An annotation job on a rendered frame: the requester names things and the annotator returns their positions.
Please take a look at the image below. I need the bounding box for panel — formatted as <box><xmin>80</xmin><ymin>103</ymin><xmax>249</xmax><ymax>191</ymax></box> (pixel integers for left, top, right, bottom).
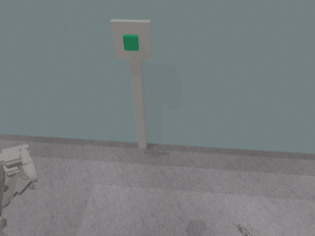
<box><xmin>110</xmin><ymin>19</ymin><xmax>152</xmax><ymax>149</ymax></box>

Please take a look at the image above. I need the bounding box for left robot hand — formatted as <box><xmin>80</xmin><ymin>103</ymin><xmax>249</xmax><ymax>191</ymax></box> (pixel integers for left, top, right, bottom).
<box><xmin>0</xmin><ymin>144</ymin><xmax>37</xmax><ymax>216</ymax></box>

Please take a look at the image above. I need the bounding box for right robot hand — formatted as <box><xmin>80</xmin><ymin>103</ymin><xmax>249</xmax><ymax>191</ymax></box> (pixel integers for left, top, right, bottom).
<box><xmin>237</xmin><ymin>223</ymin><xmax>259</xmax><ymax>236</ymax></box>

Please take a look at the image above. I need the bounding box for button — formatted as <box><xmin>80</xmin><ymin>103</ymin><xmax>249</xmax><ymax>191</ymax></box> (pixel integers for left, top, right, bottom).
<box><xmin>123</xmin><ymin>34</ymin><xmax>139</xmax><ymax>51</ymax></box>

